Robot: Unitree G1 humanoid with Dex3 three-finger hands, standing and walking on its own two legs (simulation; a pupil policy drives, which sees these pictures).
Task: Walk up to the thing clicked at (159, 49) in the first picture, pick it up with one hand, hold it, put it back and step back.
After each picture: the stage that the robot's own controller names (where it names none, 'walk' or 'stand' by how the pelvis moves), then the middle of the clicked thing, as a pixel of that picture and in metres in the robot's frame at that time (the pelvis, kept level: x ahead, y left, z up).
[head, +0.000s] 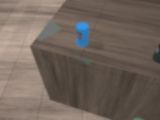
stand; out of the picture +0.56 -0.36 -0.05
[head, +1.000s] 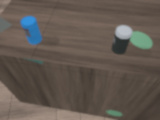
rise first; (121, 40) +0.55 -0.12 -0.01
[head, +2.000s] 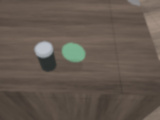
rise first; (46, 57) +0.45 +0.18 -0.02
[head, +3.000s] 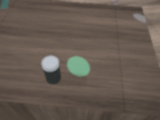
stand; (52, 70) +0.42 +0.16 -0.05
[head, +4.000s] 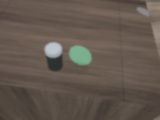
stand; (54, 57) +0.47 +0.13 -0.04
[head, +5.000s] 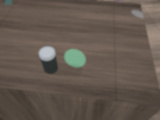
stand; (49, 60) +0.48 +0.18 -0.05
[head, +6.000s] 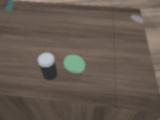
stand; (48, 67) +0.46 +0.18 -0.06
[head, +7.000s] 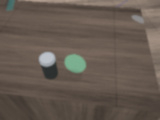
stand; (49, 66) +0.46 +0.17 -0.06
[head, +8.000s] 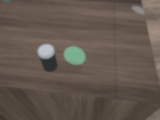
rise first; (48, 58) +0.48 +0.18 -0.05
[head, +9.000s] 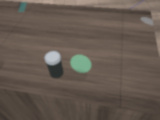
rise first; (54, 65) +0.47 +0.18 -0.05
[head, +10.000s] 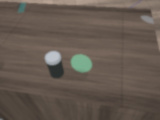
go down; (55, 65) +0.47 +0.17 -0.04
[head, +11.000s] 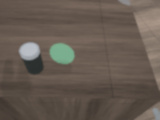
go down; (32, 59) +0.45 +0.17 +0.00
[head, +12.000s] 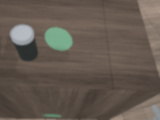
close in; (25, 44) +0.46 +0.17 +0.02
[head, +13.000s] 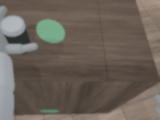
close; (17, 36) +0.48 +0.18 +0.04
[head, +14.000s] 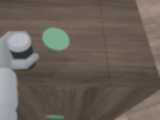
lift; (22, 52) +0.43 +0.18 +0.03
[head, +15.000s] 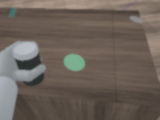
lift; (29, 64) +0.33 +0.18 +0.16
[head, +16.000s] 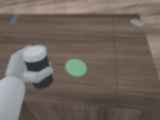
hold; (38, 67) +0.33 +0.15 +0.15
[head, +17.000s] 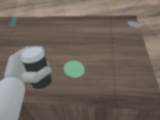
hold; (37, 68) +0.33 +0.16 +0.15
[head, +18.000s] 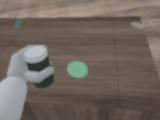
crouch; (39, 67) +0.33 +0.15 +0.16
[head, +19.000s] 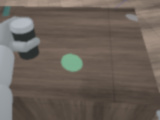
crouch; (25, 39) +0.42 +0.19 +0.17
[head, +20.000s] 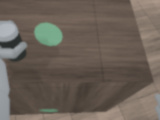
lower; (11, 43) +0.47 +0.19 +0.02
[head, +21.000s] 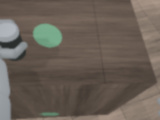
lower; (11, 42) +0.47 +0.19 +0.04
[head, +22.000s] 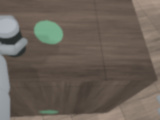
lower; (11, 38) +0.48 +0.19 +0.04
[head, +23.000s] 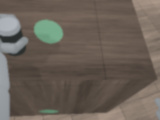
lower; (12, 37) +0.48 +0.19 +0.04
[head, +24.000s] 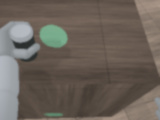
loosen; (24, 43) +0.46 +0.16 +0.04
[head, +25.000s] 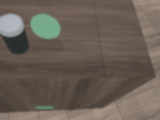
rise; (14, 35) +0.47 +0.17 +0.04
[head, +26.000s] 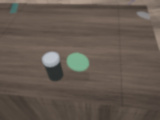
sink last; (53, 67) +0.44 +0.16 +0.00
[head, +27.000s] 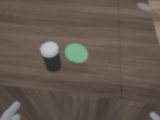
stand; (51, 57) +0.45 +0.16 +0.01
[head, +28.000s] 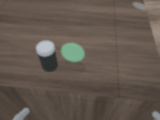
stand; (47, 56) +0.45 +0.17 +0.02
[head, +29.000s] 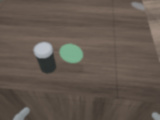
stand; (45, 58) +0.45 +0.17 +0.02
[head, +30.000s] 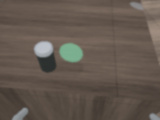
stand; (46, 57) +0.45 +0.17 +0.02
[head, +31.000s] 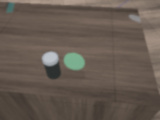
stand; (52, 66) +0.47 +0.17 -0.05
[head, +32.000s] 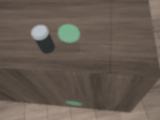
walk; (43, 40) +0.52 +0.22 -0.03
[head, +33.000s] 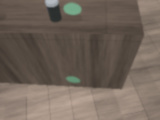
walk; (53, 10) +0.77 +0.20 -0.04
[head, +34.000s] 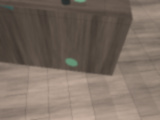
stand; out of the picture +1.07 +0.16 -0.04
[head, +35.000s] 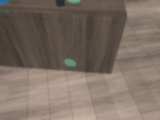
stand; out of the picture +1.07 +0.19 -0.06
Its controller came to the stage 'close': yes
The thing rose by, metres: 0.25
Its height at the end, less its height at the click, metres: +0.00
